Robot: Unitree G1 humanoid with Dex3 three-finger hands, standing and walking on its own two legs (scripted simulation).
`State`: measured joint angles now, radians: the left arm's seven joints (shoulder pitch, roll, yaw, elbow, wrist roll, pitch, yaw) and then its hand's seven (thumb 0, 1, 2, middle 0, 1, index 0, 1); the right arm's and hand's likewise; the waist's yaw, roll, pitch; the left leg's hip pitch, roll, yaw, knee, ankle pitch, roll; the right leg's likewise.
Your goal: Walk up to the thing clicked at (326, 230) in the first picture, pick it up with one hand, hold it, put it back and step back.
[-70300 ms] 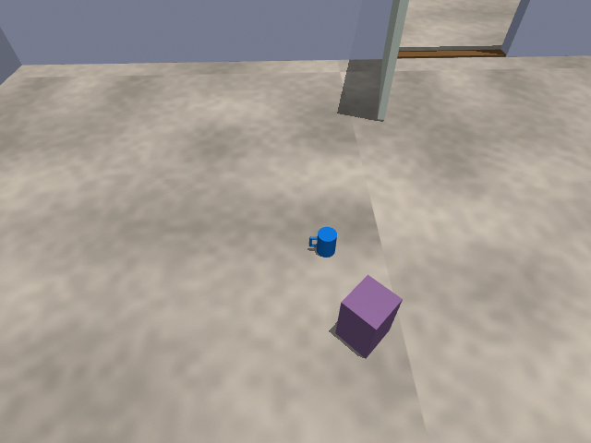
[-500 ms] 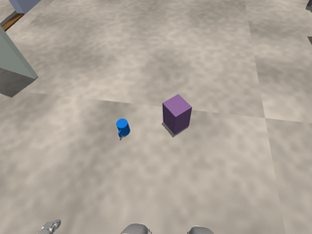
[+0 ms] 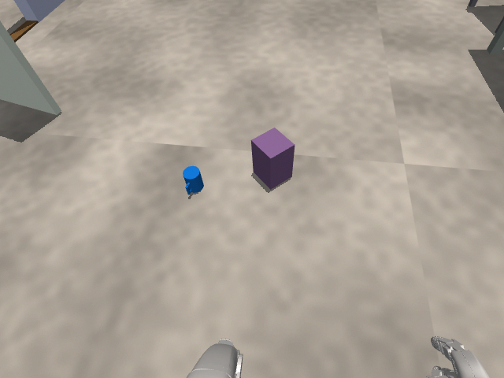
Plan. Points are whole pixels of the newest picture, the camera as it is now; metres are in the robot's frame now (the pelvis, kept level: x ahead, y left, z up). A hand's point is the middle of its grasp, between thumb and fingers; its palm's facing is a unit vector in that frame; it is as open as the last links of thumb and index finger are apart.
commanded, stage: step back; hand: left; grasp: from above
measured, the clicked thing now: (192, 182) +1.01 +0.37 -0.70
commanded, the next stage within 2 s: stand in 1.12 s
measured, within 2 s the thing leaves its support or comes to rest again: neither
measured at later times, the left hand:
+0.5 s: hand out of the picture -0.05 +0.29 -0.14, palm faces +0.09 -0.91 -0.40, open 7.4 cm
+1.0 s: hand out of the picture +0.03 +0.31 -0.14, palm faces +0.09 -0.93 -0.37, open 7.4 cm
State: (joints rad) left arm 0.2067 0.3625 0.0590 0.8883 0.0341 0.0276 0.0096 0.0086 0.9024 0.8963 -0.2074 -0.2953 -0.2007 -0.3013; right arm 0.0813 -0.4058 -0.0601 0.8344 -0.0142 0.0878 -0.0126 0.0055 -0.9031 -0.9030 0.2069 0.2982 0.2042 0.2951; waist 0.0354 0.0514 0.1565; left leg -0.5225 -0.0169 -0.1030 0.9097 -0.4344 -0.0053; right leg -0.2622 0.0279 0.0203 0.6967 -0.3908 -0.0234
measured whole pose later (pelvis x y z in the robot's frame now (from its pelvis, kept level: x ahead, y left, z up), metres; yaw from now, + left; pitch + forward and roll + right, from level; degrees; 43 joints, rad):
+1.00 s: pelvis -0.03 +0.03 +0.02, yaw +4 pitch -2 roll +0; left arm 0.13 0.38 0.03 1.05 0.00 -0.03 0.01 0.01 0.90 0.90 -0.21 -0.30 -0.20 -0.30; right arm 0.11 -0.33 -0.03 1.05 -0.02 -0.01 0.00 0.01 -0.90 -0.90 0.21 0.30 0.20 0.30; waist 0.02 -0.01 0.07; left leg -0.22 0.02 0.01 0.56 -0.30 0.00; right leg -0.19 -0.02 0.01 0.54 -0.31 0.02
